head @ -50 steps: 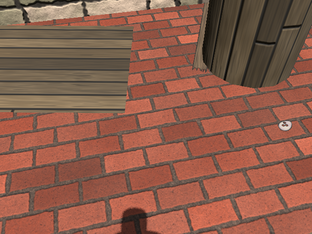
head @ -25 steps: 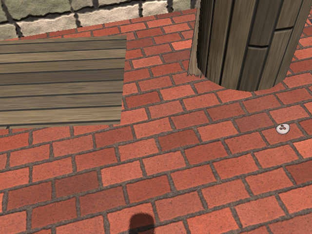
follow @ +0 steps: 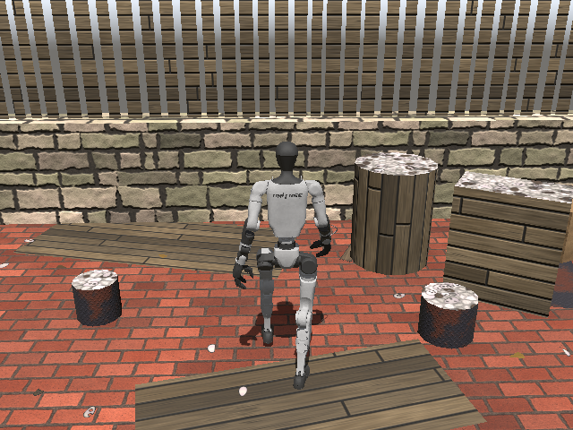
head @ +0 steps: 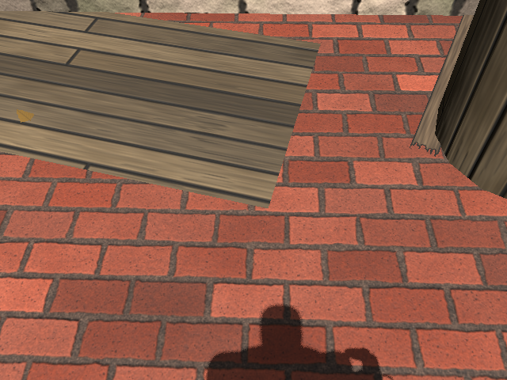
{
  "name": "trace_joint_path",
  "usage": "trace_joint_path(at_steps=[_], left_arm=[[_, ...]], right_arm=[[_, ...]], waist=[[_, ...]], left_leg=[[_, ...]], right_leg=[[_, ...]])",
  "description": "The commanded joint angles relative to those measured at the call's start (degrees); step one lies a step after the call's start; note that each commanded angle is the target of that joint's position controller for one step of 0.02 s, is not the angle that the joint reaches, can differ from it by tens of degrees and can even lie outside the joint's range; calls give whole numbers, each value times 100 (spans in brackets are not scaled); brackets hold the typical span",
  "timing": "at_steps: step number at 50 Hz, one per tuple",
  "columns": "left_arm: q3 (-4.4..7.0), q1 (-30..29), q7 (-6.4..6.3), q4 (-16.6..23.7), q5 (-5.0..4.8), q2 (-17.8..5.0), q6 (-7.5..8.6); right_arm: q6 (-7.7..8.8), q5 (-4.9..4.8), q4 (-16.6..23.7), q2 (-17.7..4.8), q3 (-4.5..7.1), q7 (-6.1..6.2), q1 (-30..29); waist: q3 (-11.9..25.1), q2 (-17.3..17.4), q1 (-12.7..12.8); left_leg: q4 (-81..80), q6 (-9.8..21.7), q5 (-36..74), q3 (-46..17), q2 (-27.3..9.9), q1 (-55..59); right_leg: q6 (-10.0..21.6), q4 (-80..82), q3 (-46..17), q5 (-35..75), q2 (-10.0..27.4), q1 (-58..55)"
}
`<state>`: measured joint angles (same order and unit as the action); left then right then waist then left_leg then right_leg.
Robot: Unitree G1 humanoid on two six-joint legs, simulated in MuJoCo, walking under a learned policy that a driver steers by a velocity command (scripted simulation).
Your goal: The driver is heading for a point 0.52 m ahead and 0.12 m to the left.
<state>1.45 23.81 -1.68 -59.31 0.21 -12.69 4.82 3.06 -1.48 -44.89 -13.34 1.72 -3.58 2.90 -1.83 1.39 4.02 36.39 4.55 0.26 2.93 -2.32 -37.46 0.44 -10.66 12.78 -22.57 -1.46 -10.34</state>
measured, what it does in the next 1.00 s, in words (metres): walks ahead, turning left: left foot, then right foot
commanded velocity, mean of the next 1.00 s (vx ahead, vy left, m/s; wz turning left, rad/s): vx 0.35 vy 0.00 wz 0.40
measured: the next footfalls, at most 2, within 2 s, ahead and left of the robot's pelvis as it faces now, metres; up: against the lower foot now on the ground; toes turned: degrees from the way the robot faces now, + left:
left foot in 0.06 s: +0.22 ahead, +0.09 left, +0.00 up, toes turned +5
right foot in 0.54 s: +0.53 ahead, -0.05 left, +0.00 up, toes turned +21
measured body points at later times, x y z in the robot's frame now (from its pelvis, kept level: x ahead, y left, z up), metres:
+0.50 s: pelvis +0.30 +0.01 +0.01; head +0.33 +0.03 +0.46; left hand +0.46 +0.30 -0.07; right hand +0.41 -0.26 -0.10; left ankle +0.18 +0.09 -0.72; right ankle +0.50 -0.08 -0.70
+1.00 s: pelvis +0.46 +0.04 +0.01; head +0.47 +0.06 +0.46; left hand +0.45 +0.32 -0.11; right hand +0.71 -0.12 -0.08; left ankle +0.44 +0.18 -0.72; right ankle +0.50 -0.07 -0.72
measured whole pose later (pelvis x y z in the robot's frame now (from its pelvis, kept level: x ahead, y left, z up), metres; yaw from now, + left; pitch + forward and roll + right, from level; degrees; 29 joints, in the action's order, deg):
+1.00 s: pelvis +0.46 +0.04 +0.01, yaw +24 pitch +0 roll -1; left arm 1.1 12.1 0.8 -47.5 1.0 -14.7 2.8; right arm -1.4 0.8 -39.7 -13.9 2.1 1.3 8.7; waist -0.8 -0.3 2.2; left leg 29.0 -0.5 -12.1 -3.0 -0.6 -17.8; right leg 0.0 -27.6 2.4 -15.5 -0.3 12.4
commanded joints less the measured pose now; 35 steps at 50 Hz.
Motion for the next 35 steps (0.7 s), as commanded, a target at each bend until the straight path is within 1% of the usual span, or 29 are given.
trace_joint_path(at_steps=[1,2,3,4,5,6,7,8,9,10,11,12,14,16,18,20,21,23,25,26,27,28,29,30,31,32,33,34,35], left_arm=[[259,-45,-97,353,-9,-1214,-106],[290,-144,-116,437,20,-1306,-166],[294,-283,-114,547,-1,-1334,-186],[210,-162,-71,719,84,-1117,-97],[-34,367,105,995,45,-302,141],[121,-495,200,1186,-162,-925,422],[172,-985,212,1435,-330,-1105,517],[170,-1013,153,1433,-255,-1027,530],[229,-895,99,1377,-133,-1057,465],[254,-741,98,1383,-64,-1056,368],[266,-677,96,1443,-8,-1002,291],[257,-718,92,1509,48,-925,230],[229,-1150,59,1747,115,-841,165],[184,-1686,48,1944,110,-748,165],[129,-2146,80,2097,68,-635,198],[137,-2464,126,2248,-17,-695,225],[156,-2552,150,2313,-48,-770,242],[220,-2573,208,2380,-69,-961,293],[291,-2312,241,2360,-84,-1104,353],[354,-1830,224,2237,-30,-1194,380],[420,-1225,196,2181,122,-1402,419],[517,-592,164,2159,299,-1860,402],[538,-333,227,1987,161,-1762,298],[389,-607,239,2136,44,-1223,244],[302,-898,236,2211,46,-971,174],[235,-1159,261,2187,73,-846,137],[181,-1312,283,2141,84,-731,133],[170,-1394,308,2076,108,-727,129],[180,-1460,318,2015,123,-753,131]], right_arm=[[74,-19,575,-537,180,-116,-193],[50,-38,450,-785,309,-113,453],[28,-44,229,-1129,499,-48,1376],[-65,-17,82,-1576,645,117,2105],[-28,9,261,-1883,669,147,1872],[1,78,190,-1376,548,176,1991],[76,101,199,-1133,482,192,1691],[142,78,296,-988,429,162,1202],[178,90,402,-837,382,157,855],[182,135,480,-802,356,169,686],[179,107,491,-822,361,184,653],[183,77,475,-860,369,214,712],[182,79,451,-1043,419,299,905],[143,51,420,-1144,454,368,1129],[92,12,386,-1171,464,401,1351],[59,-7,325,-1197,470,408,1589],[41,-26,302,-1175,464,415,1661],[0,-37,296,-1109,448,443,1744],[-35,3,340,-1132,461,466,1667],[-59,28,368,-1025,425,469,1566],[-54,81,438,-745,322,460,1570],[-26,75,571,-430,220,485,2086],[11,21,585,-575,192,479,2622],[-30,-25,436,-1093,313,483,2480],[-95,2,512,-1211,350,496,1927],[-143,71,598,-1133,346,512,1594],[-195,110,641,-1041,356,521,1471],[-246,94,620,-839,317,508,1581],[-281,89,600,-641,262,503,1659]], waist=[[-52,-761,-507],[364,-856,-863],[845,-731,-1357],[1415,163,-1470],[2198,1277,-794],[2120,533,-1229],[1209,306,-1082],[663,-407,-697],[464,-448,-461],[348,-319,-281],[282,-228,-189],[229,-171,-161],[92,-61,-246],[29,33,-454],[73,151,-681],[140,265,-837],[161,319,-854],[239,397,-801],[292,580,-597],[429,615,-327],[1046,434,-55],[1975,-693,-107],[2436,-2124,-256],[1833,-1273,-180],[1266,-708,-129],[846,-380,-219],[635,-405,-359],[551,-558,-501],[559,-718,-573]], left_leg=[[29,341,-699,491,448,611],[25,492,-871,517,626,1428],[-386,724,-621,312,738,2880],[-528,1067,-928,-1308,-247,4629],[-1415,2390,-1994,-4940,-1768,6386],[-2089,2072,-2374,-5035,-1642,6194],[-2178,1734,-2030,-4075,-1432,5369],[-2270,1519,-1307,-3368,-1151,4305],[-2323,1397,-749,-2851,-914,3601],[-2438,1355,-415,-2554,-730,3053],[-2518,1358,-212,-2399,-633,2728],[-2563,1381,78,-2200,-579,2431],[-2613,1352,352,-1874,-419,2040],[-2514,1141,184,-1655,-184,1905],[-2361,925,-165,-1575,-35,1862],[-2239,836,-426,-1802,-128,2026],[-2084,813,-522,-1968,-205,2228],[-1681,741,-676,-2380,-386,2735],[-1292,642,-521,-2707,-517,2991],[-815,478,-5,-2579,-321,3020],[314,238,188,-2243,15,2781],[2217,-207,-1221,-1553,718,1265],[3560,-453,-3744,-1346,964,88],[4137,-533,-3540,-1622,648,-259],[4246,-613,-3197,-1411,488,-282],[3938,-657,-2977,-1267,343,-173],[3477,-656,-2830,-1210,139,44],[3039,-666,-2713,-1074,76,443],[2574,-709,-2528,-912,88,746]], right_leg=[[477,-1174,-80,7096,1743,121],[448,-2090,-79,7565,1741,240],[320,-3373,-38,7083,1557,914],[126,-5251,-66,4141,1127,2480],[-163,-7352,-995,-911,-214,4882],[60,-7593,-2047,-724,46,5522],[223,-7211,-1966,-198,335,5743],[214,-6621,-1914,188,591,5419],[132,-6135,-1893,373,761,5009],[52,-5938,-1912,465,870,4610],[-54,-5669,-1857,506,908,4454],[-176,-5426,-1752,576,913,4380],[-386,-4693,-1601,1104,851,4440],[-460,-3656,-1535,1944,688,4367],[-453,-2679,-1479,2680,445,4025],[-450,-2243,-1495,2951,274,3812],[-420,-2083,-1580,2882,250,3820],[-308,-1774,-1742,2523,218,3793],[-113,-1642,-1746,1953,200,3465],[62,-1353,-1604,2064,181,2910],[380,-1467,-1905,2485,676,1787],[1139,-1674,-3585,3422,1966,-270],[1821,-1252,-5481,3399,2789,-919],[1666,-1204,-5056,3137,2633,-389],[1449,-1265,-4053,3579,2344,291],[1351,-1194,-3382,4252,2030,1003],[1259,-1096,-2942,4599,1790,1486],[1177,-935,-2589,4705,1577,1912],[1194,-812,-2328,4926,1428,2152]])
